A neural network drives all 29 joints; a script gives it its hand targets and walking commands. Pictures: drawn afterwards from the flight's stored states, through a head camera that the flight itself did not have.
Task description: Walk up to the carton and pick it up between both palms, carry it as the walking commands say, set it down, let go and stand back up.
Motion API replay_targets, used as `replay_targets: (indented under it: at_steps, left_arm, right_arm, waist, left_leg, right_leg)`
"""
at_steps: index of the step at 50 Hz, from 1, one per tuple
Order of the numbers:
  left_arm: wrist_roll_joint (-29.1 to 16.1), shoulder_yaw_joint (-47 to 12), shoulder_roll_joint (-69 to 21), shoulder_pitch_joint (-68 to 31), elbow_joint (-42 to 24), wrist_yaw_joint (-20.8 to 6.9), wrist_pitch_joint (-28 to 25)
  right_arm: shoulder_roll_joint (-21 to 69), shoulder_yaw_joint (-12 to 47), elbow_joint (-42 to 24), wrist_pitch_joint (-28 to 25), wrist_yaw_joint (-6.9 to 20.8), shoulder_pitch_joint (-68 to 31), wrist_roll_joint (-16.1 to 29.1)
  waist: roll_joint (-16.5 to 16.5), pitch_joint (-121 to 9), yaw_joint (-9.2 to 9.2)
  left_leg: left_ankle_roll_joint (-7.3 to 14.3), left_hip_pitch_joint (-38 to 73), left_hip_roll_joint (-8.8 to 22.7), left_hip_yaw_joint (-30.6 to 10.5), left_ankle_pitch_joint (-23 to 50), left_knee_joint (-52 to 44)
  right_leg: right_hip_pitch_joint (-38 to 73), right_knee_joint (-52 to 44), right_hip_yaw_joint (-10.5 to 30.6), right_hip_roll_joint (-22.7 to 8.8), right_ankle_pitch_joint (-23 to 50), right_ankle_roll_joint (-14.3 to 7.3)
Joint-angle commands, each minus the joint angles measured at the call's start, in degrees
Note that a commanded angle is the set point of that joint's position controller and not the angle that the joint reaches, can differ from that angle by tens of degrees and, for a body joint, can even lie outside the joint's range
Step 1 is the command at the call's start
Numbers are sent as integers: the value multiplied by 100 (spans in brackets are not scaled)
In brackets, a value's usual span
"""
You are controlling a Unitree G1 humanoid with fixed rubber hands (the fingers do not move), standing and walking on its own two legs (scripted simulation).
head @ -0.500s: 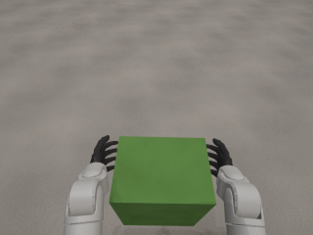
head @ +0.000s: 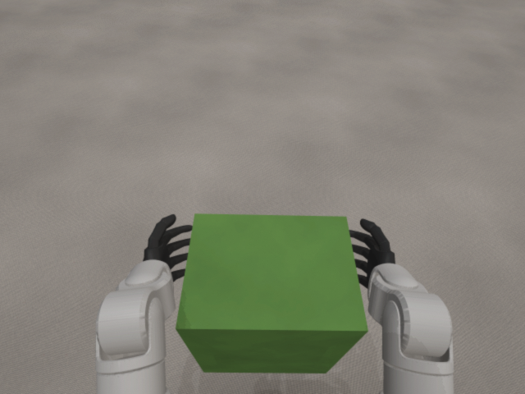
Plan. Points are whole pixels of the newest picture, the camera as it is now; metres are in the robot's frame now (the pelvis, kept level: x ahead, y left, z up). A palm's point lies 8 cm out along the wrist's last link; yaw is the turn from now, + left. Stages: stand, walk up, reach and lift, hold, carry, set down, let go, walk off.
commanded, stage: carry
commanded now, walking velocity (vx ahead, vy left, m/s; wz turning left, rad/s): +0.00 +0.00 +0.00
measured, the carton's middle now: (267, 302) +0.27 +0.02 +0.00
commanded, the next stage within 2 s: none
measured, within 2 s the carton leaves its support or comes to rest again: neither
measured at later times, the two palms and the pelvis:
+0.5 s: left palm (174, 267) +0.28 +0.15 +0.08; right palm (392, 283) +0.27 -0.15 +0.07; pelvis -0.01 +0.00 +0.01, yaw -1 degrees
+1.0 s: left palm (199, 266) +0.29 +0.12 +0.06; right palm (406, 289) +0.27 -0.18 +0.05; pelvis +0.00 -0.02 +0.00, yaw -2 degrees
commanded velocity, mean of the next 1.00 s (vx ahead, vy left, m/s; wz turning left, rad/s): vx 0.00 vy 0.00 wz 0.00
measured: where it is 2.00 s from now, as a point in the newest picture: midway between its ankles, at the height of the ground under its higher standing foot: outside the picture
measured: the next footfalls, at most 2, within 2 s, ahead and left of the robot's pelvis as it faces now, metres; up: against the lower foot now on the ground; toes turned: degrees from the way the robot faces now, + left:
right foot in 0.10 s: +0.01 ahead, -0.11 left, +0.00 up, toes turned -8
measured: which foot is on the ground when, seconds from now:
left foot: down 0.00-1.00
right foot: up 0.00-0.08, down 0.10-1.00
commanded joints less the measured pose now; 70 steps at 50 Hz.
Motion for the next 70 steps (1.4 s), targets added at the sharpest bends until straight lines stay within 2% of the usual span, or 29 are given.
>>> replay_targets:
  at_steps: [1, 2, 3, 4, 5, 6, 7, 8, 9, 11, 13, 17, 19, 23, 29, 34, 39, 55, 70]
  left_arm:
    - [-2447, -4367, -5216, -2599, -208, -1608, 109]
    - [-2395, -4297, -5196, -2570, -114, -1611, 117]
    - [-2339, -4233, -5195, -2510, 6, -1613, 119]
    - [-2278, -4182, -5197, -2464, 148, -1620, 114]
    - [-2219, -4140, -5205, -2449, 261, -1627, 106]
    - [-2210, -4099, -5197, -2638, 334, -1652, 60]
    - [-2162, -4033, -5263, -2632, 346, -1656, 40]
    - [-2121, -4001, -5329, -2630, 427, -1654, 42]
    - [-2075, -3991, -5351, -2606, 490, -1645, 41]
    - [-1986, -3923, -5337, -2645, 561, -1610, 5]
    - [-1939, -3876, -5289, -2741, 646, -1586, -36]
    - [-1485, -3351, -5094, -2851, 1551, -1601, -449]
    - [-1432, -3280, -5115, -3079, 1637, -1600, -733]
    - [-1414, -3299, -5082, -3148, 1627, -1549, -1091]
    - [-1090, -3035, -4700, -2896, 1936, -1495, -1700]
    - [-1012, -3098, -4512, -2621, 1782, -1425, -2035]
    - [-976, -3209, -4431, -2368, 1634, -1391, -2097]
    - [-758, -3098, -4404, -2257, 1936, -1426, -2428]
    - [-727, -3088, -4425, -2214, 2034, -1435, -2671]
  right_arm:
    - [5238, 3679, -304, -51, 1262, -2181, 2010]
    - [5223, 3701, -275, -36, 1270, -2211, 2015]
    - [5207, 3721, -232, -18, 1282, -2265, 2020]
    - [5192, 3739, -151, -8, 1302, -2310, 2028]
    - [5229, 3762, -40, -10, 1331, -2362, 2042]
    - [5314, 3824, -52, -1, 1341, -2459, 2103]
    - [5332, 3942, -114, 38, 1361, -2652, 2182]
    - [5362, 4043, -135, 54, 1385, -2871, 2248]
    - [5398, 4103, -174, 67, 1409, -3013, 2315]
    - [5425, 4105, -96, 67, 1458, -3138, 2426]
    - [5350, 3962, 190, 18, 1483, -3067, 2357]
    - [5120, 3252, 1308, -418, 1496, -2939, 1795]
    - [5157, 3102, 1493, -713, 1479, -3075, 1678]
    - [5143, 3000, 1552, -1100, 1380, -3041, 1543]
    - [4783, 2697, 1895, -1751, 1263, -2747, 1105]
    - [4608, 2799, 1706, -2105, 1199, -2546, 1042]
    - [4508, 2937, 1536, -2161, 1193, -2393, 1057]
    - [4459, 2809, 1945, -2436, 1235, -2369, 791]
    - [4430, 2763, 2067, -2665, 1235, -2325, 702]
  waist:
    - [959, -2069, -307]
    - [1002, -2047, -309]
    - [912, -2024, -260]
    - [787, -2027, -231]
    - [441, -2015, -238]
    - [-498, -1826, -273]
    - [-787, -1550, -281]
    - [-702, -1443, -280]
    - [-475, -1364, -266]
    - [-316, -1295, -233]
    - [-63, -1344, -224]
    - [189, -1273, -224]
    - [236, -1288, -228]
    - [232, -1512, -230]
    - [181, -1695, -224]
    - [143, -1782, -222]
    - [120, -1775, -228]
    - [37, -1487, -252]
    - [7, -1513, -246]
  left_leg:
    - [682, 1683, 1622, -1467, 1629, -897]
    - [656, 1637, 1584, -1506, 1448, -896]
    - [550, 1548, 1467, -1442, 1290, -808]
    - [362, 1306, 1352, -1413, 1140, -721]
    - [140, 990, 1144, -1307, 825, -514]
    - [-156, 525, 673, -845, 235, -316]
    - [-231, 487, 537, -563, -559, -267]
    - [-217, 618, 552, -524, -561, -333]
    - [-193, 794, 567, -543, -297, -480]
    - [-112, 1135, 743, -677, 48, -744]
    - [-96, 1060, 828, -786, -220, -934]
    - [-146, 895, 841, -803, -561, -1098]
    - [-138, 942, 828, -782, -485, -1073]
    - [-95, 1143, 835, -743, -206, -959]
    - [-73, 1311, 854, -626, 387, -767]
    - [-65, 1398, 887, -544, 869, -606]
    - [-78, 1435, 915, -490, 1052, -524]
    - [-163, 1394, 917, -371, 609, -488]
    - [-226, 1427, 918, -294, 641, -418]
  right_leg:
    - [593, -1052, 105, 138, 18, -133]
    - [852, -1590, 36, 194, 147, -159]
    - [1254, -2417, -58, 210, 596, -170]
    - [1809, -3056, 39, 66, 1204, -153]
    - [2260, -3304, 486, -325, 1425, -177]
    - [2245, -3184, 1259, -997, 2087, -375]
    - [1838, -3274, 1235, -1241, 2337, -552]
    - [1563, -3327, 1101, -1230, 2114, -569]
    - [1348, -3360, 919, -1061, 1625, -512]
    - [1023, -3317, 630, -679, 806, -419]
    - [1242, -3095, 474, -413, 831, -373]
    - [1334, -3014, 589, -297, 1001, -429]
    - [1273, -3039, 621, -256, 1055, -458]
    - [1302, -3023, 641, -213, 1236, -479]
    - [1414, -2960, 647, -237, 1638, -480]
    - [1540, -2849, 612, -269, 1999, -478]
    - [1607, -2769, 611, -303, 2219, -484]
    - [1536, -2966, 726, -392, 2456, -430]
    - [1662, -2992, 736, -412, 2937, -379]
